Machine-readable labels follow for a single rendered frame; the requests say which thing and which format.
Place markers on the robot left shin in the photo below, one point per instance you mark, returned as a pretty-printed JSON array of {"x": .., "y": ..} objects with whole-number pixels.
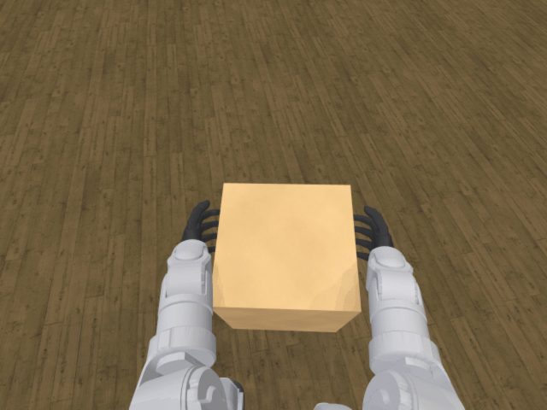
[{"x": 227, "y": 380}]

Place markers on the left robot forearm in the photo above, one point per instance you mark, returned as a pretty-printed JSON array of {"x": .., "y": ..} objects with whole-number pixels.
[{"x": 184, "y": 335}]

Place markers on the carton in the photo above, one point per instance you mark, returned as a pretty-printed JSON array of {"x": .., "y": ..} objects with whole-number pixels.
[{"x": 285, "y": 257}]

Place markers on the left robot hand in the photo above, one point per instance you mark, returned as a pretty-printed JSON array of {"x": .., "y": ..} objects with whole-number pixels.
[{"x": 195, "y": 227}]

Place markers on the robot left thigh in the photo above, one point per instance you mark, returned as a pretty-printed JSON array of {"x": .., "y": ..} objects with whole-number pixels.
[{"x": 234, "y": 398}]

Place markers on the right robot forearm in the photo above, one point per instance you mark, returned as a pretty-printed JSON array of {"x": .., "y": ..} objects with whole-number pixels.
[{"x": 400, "y": 337}]

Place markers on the robot right upper arm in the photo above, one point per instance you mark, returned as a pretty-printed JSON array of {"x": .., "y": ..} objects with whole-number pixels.
[{"x": 396, "y": 389}]

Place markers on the robot left upper arm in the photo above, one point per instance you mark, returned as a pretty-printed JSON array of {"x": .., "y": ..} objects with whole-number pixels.
[{"x": 193, "y": 388}]

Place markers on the right robot hand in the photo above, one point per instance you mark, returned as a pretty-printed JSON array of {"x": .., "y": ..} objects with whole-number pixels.
[{"x": 379, "y": 233}]

